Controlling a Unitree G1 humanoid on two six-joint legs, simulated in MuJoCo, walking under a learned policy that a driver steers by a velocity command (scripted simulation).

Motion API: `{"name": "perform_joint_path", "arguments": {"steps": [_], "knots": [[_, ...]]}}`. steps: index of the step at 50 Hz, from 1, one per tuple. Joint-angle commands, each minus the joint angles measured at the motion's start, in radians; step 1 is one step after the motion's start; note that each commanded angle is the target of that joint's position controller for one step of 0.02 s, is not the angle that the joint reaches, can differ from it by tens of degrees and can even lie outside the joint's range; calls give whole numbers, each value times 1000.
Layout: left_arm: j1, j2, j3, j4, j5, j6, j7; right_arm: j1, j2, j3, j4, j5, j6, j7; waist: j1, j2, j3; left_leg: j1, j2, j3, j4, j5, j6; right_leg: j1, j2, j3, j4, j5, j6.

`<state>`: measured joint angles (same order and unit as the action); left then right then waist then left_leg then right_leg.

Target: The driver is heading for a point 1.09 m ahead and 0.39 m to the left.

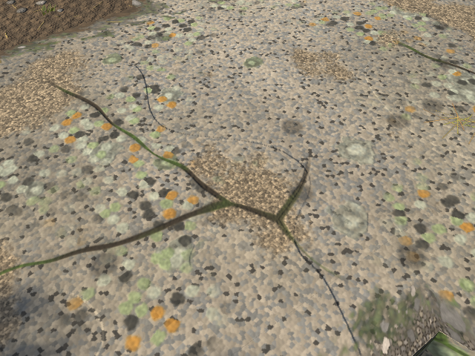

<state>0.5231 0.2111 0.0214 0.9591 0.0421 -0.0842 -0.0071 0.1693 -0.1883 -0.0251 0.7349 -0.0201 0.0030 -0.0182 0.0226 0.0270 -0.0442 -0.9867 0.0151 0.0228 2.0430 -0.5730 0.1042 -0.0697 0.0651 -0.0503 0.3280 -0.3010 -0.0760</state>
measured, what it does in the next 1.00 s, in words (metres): climbs, turning left: left foot 0.16 m higher, then right foot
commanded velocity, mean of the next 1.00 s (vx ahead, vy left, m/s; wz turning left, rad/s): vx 0.49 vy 0.00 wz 0.24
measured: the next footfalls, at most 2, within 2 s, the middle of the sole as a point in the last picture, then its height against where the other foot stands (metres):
left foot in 0.22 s outside the picture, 0.16 m higher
right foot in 0.78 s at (260, 274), level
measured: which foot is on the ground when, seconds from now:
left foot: up 0.00-0.20, down 0.22-0.80, up 0.82-1.00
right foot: down 0.00-0.24, up 0.26-0.76, down 0.78-1.00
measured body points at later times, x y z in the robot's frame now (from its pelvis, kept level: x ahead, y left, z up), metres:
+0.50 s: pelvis +0.30 +0.08 +0.13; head +0.31 +0.09 +0.58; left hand +0.49 +0.30 +0.03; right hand +0.25 -0.14 -0.02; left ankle +0.26 +0.12 -0.58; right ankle +0.42 -0.11 -0.43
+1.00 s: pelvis +0.64 +0.08 +0.16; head +0.65 +0.09 +0.61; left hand +0.58 +0.33 +0.02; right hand +0.81 -0.12 +0.03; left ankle +0.62 +0.23 -0.48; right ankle +0.66 -0.01 -0.58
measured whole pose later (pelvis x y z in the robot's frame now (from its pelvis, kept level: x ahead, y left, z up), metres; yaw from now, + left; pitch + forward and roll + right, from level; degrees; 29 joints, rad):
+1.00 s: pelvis +0.64 +0.08 +0.16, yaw +18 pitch +4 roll -2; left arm 0.35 0.20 0.05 0.95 0.02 -0.10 0.01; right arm 0.24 -0.23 -0.04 0.91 0.00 -0.08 0.04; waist 0.03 0.03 -0.06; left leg -0.73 0.09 -0.06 1.24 -0.26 0.05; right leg -0.21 0.03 -0.17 0.33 -0.19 -0.04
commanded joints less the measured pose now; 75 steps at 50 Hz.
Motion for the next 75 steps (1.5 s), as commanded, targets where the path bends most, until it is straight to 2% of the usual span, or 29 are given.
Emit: {"name": "perform_joint_path", "arguments": {"steps": [1, 4, 10, 11, 12, 13, 14, 15, 16, 20, 23, 29, 36, 38, 39, 40, 41, 43, 45, 48, 49, 53, 60, 64, 65, 66, 68, 70, 75], "knots": [[93, 77, -1, 45, -6, -23, 6, -295, 73, 58, -212, 4, -16, -18, -12, -59, 206, -582, 1, -80, 268, -67, 38, 61, -376, 288, -158, -36, -143], [31, 62, -25, 81, -42, -9, 31, -403, 90, 97, -305, 5, -14, 6, -49, -22, 255, -314, 61, 64, -201, 43, 18, -226, -276, 162, -361, 4, -97], [4, 242, 26, 31, -58, -1, 28, 14, -16, 37, -137, 16, -7, 17, -180, -238, -182, 563, -113, 173, -845, 81, 71, 84, -316, -8, 162, 1750, -86], [-14, 254, 42, 12, -48, -9, 15, 118, -77, 9, -105, 0, -13, 17, -230, -270, -252, 714, -103, 38, -970, -2, 105, 51, -297, -9, 431, 1695, -72], [-13, 141, 27, -49, -74, -28, -13, 242, -206, -31, -41, -18, -25, 18, -222, 42, -315, 943, 184, -531, -1250, -15, 207, -285, -126, 31, 866, 844, -15], [-74, 118, 45, -84, -35, -38, -47, 272, -284, -67, 11, 10, 1, 4, -208, 200, -354, 954, 267, -1029, -1684, 3, 204, -484, 57, 167, 1200, 145, 1], [-61, 42, 35, -130, -23, -36, -55, 130, -254, -64, 16, 9, -9, 10, -88, 94, -226, 848, 312, -988, -1689, -160, 181, -621, 16, 278, 1353, 138, -12], [-173, 59, 29, -111, -4, -27, -83, 308, -112, 2, 89, -71, -64, 71, -207, 22, 184, 542, 204, -788, -1602, -300, 163, -848, 41, 458, 1456, 345, -72], [-176, 44, 17, -138, 36, -21, -74, 231, -69, 2, 155, -61, -97, 91, -95, -19, 125, 533, 194, -611, -1559, -129, 169, -886, 19, 407, 1425, 359, -104], [-191, -15, -32, -178, 13, 20, -51, 15, 93, 63, 246, -71, -120, 88, 80, -51, 3, 418, 174, -431, -1653, 50, 102, -1005, -34, 369, 1572, 322, -193], [-349, 100, -4, -259, -4, -11, -51, -6, -45, 33, 219, -84, -146, 96, 63, 14, -45, 340, 21, -86, -1730, 237, -6, -765, -46, 164, 1182, 369, -136], [-626, 26, -29, -332, 11, 0, -47, 427, -63, 29, 284, -56, -163, 74, -107, 44, -18, 973, 81, -184, -1693, 829, 41, -980, -112, 70, 743, 314, 78], [-787, 72, 14, -386, -8, 14, -47, 442, -155, -18, 287, -28, -138, 108, -52, 69, 64, 1016, 152, -224, -1698, 1223, 34, -571, -25, -22, 215, 281, 37], [-561, 130, 41, -315, -30, -2, -19, 356, -198, -40, 266, -46, -138, 104, 58, 71, -17, 930, 145, -212, -1546, 1479, -36, -250, -30, 9, 196, 377, -25], [-277, 152, 51, -239, -35, -12, 0, 315, -145, -25, 231, -49, -143, 103, 141, 23, -236, 774, 102, -203, -1326, 1364, -81, 176, -131, 81, 316, 503, -126], [-81, 201, 57, -184, -13, -21, -1, 523, 26, 23, 228, -70, -154, 90, 88, -286, -507, 429, -77, -152, -924, 603, -166, 711, -407, 405, 348, 833, -409], [89, 135, 46, -130, 10, -19, 6, 411, -27, 17, 208, -38, -153, 111, 182, -279, -510, 172, -146, -174, -612, 13, -166, 755, -522, 744, 136, 484, -431], [-185, 109, 55, -126, 3, -26, 28, 199, -86, -16, 188, -18, -143, 98, 93, -99, -11, 94, 21, -170, -544, 264, -49, 108, -441, 473, -30, 136, -219], [-316, -64, 0, -137, -13, -19, 25, 189, -29, -2, 189, -78, -121, 82, -13, -72, -53, 272, 96, -160, -694, 312, -27, -84, -384, 299, -121, 302, -197], [-342, -46, 12, -118, -14, -40, 32, 118, 26, 7, 165, -48, -100, 101, -57, -60, -33, 270, 120, -113, -764, 280, -32, -164, -340, 133, -201, 334, -186], [-326, 126, 53, -107, -33, -52, 16, 91, -48, -22, 103, 116, -81, 35, -66, -40, 30, 215, 127, -128, -779, 355, -56, -171, -341, 90, -205, 314, -125], [-287, 119, 48, -70, -33, -41, 27, -10, -55, -21, 43, 59, -69, 15, -64, -78, 65, 243, 118, -89, -1021, 598, -72, -234, -287, -63, -208, 354, -82], [-148, 185, 74, -45, -55, -3, 36, -259, -65, -23, -61, 52, -56, 71, 29, -57, 101, 247, 69, 22, -1381, 538, -20, 124, -354, -138, -107, 508, -40], [-177, 231, 89, -74, -58, 32, 49, 26, -202, -97, -20, 46, -49, 71, -136, -111, -59, 720, -93, 109, -1502, 438, 71, 85, -308, -205, 392, 984, 28], [-172, 197, 75, -110, -33, 20, 51, 202, -314, -135, 14, 38, -41, 45, -185, 10, -176, 1083, 76, -163, -1468, 545, 141, -226, -263, -205, 727, 614, 77], [-129, 74, 32, -177, -25, -20, 33, 167, -394, -141, -13, 47, -46, 38, -84, 239, -293, 1392, 318, -766, -1640, 403, 360, -660, -26, -73, 1114, -229, 144], [-305, 151, 46, -226, -89, -85, 6, 209, -264, -110, -10, 25, -49, 27, -151, 107, -261, 1356, 278, -647, -1703, 455, 283, -833, -102, 135, 1163, -151, 98], [-334, 168, 55, -228, -41, -79, 25, 53, -195, -90, -47, 38, -62, 28, -53, -33, -117, 1024, 201, -446, -1725, 619, 220, -715, -180, 130, 977, -44, 98], [-378, 115, 48, -285, -25, -26, 25, 26, -212, -95, -77, 33, -73, 9, 7, -20, -20, 703, 131, -317, -1801, 692, 212, -569, -183, 100, 678, 42, 138]]}}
